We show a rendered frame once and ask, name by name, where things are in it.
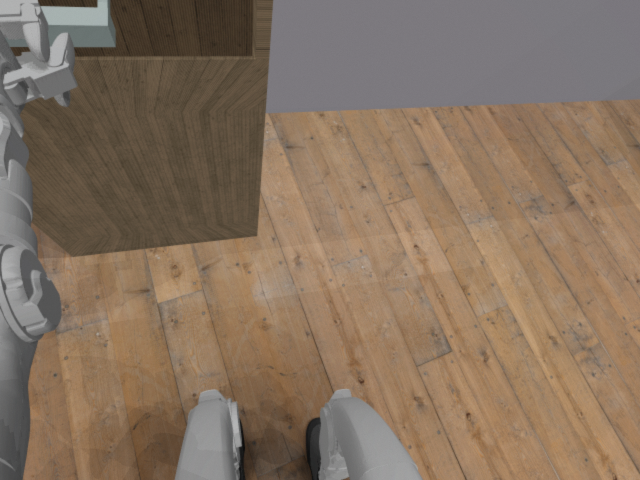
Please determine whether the drawer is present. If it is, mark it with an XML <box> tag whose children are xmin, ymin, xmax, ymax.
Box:
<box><xmin>10</xmin><ymin>0</ymin><xmax>253</xmax><ymax>57</ymax></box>

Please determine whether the cabinet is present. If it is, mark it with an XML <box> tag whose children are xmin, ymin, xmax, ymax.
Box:
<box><xmin>20</xmin><ymin>0</ymin><xmax>273</xmax><ymax>257</ymax></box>

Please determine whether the robot left upper arm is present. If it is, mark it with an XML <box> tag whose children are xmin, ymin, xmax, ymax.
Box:
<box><xmin>0</xmin><ymin>244</ymin><xmax>62</xmax><ymax>480</ymax></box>

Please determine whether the left robot hand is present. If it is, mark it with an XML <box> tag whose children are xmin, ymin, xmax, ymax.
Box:
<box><xmin>0</xmin><ymin>0</ymin><xmax>78</xmax><ymax>115</ymax></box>

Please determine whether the left robot forearm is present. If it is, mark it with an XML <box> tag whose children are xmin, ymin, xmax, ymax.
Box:
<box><xmin>0</xmin><ymin>94</ymin><xmax>38</xmax><ymax>258</ymax></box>

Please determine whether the handle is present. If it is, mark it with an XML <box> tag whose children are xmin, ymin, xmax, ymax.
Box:
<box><xmin>5</xmin><ymin>0</ymin><xmax>116</xmax><ymax>47</ymax></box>

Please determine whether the robot right shin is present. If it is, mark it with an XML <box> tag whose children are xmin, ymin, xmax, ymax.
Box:
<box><xmin>318</xmin><ymin>389</ymin><xmax>352</xmax><ymax>480</ymax></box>

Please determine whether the robot right thigh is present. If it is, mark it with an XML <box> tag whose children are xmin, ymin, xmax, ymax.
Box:
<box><xmin>320</xmin><ymin>397</ymin><xmax>423</xmax><ymax>480</ymax></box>

